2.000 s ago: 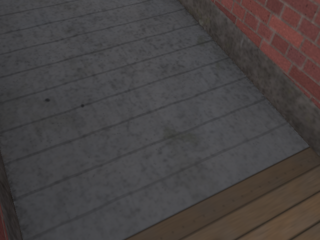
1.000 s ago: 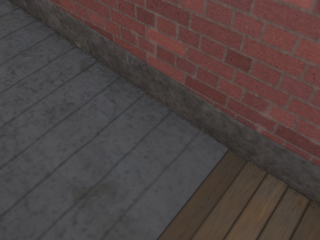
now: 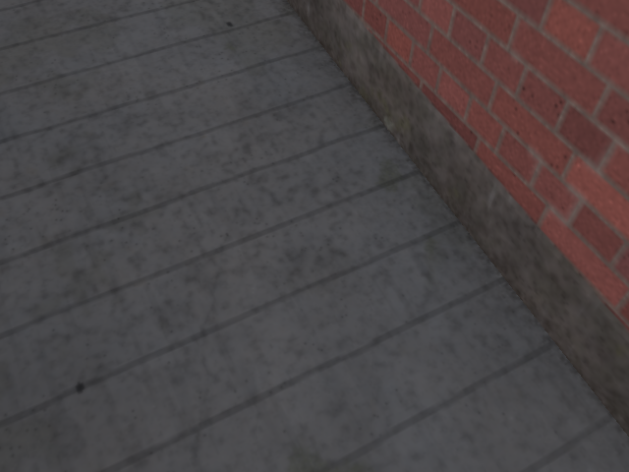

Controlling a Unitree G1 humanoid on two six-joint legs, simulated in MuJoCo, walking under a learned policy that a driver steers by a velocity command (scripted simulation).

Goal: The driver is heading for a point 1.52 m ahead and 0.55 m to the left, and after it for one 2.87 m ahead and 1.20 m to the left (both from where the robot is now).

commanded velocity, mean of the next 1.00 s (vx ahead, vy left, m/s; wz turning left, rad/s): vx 0.08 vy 0.00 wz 0.47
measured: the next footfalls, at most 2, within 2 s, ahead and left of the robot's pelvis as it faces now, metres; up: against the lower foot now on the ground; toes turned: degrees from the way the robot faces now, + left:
right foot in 0.04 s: +0.21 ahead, -0.08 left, +0.01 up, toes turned -4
left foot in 0.54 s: +0.21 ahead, +0.13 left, +0.02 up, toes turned +19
